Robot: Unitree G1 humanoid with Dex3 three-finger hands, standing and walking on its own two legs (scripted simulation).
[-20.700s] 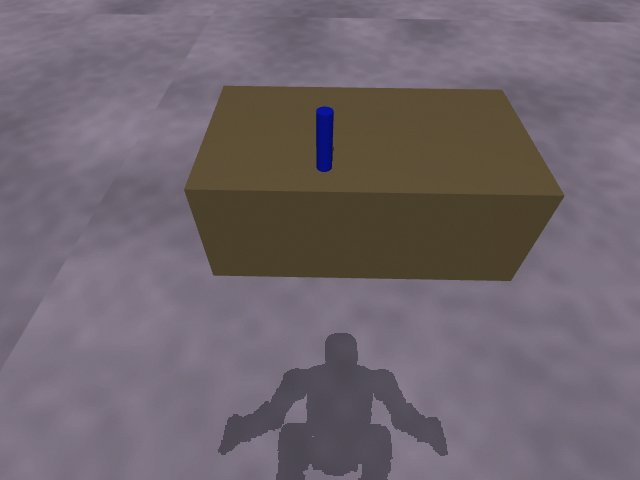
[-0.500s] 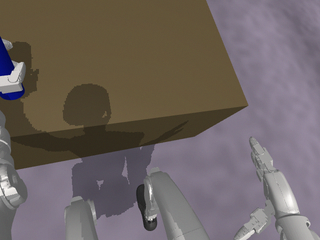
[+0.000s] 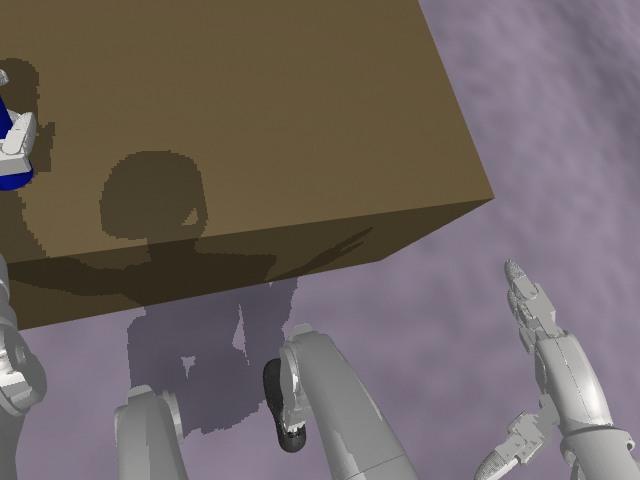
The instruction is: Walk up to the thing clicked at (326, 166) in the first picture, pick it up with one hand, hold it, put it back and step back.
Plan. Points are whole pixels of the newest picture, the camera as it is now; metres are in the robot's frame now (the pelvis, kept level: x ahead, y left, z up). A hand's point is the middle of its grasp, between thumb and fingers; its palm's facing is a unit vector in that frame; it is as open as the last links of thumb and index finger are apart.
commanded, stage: lower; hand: left
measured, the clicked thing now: out of the picture +0.56 +0.22 -0.02
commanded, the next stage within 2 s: loosen in 0.06 s
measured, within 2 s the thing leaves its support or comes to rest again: rests again in 0.92 s
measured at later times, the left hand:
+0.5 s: hand out of the picture +0.56 +0.20 -0.04, palm faces +0.20 -0.98 -0.03, open 8.9 cm
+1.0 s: hand out of the picture +0.56 +0.22 -0.03, palm faces +0.22 -0.97 +0.00, open 16.2 cm
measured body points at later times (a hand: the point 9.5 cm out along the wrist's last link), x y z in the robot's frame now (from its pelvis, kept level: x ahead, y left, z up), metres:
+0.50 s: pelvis -0.01 +0.00 -0.01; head +0.21 +0.08 +0.38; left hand +0.54 +0.25 -0.04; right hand +0.17 -0.25 +0.09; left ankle +0.02 +0.13 -0.54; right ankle +0.11 -0.15 -0.54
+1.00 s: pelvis -0.01 +0.00 -0.01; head +0.20 +0.09 +0.38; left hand +0.54 +0.27 -0.03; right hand +0.17 -0.25 +0.11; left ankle +0.02 +0.13 -0.54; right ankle +0.11 -0.15 -0.54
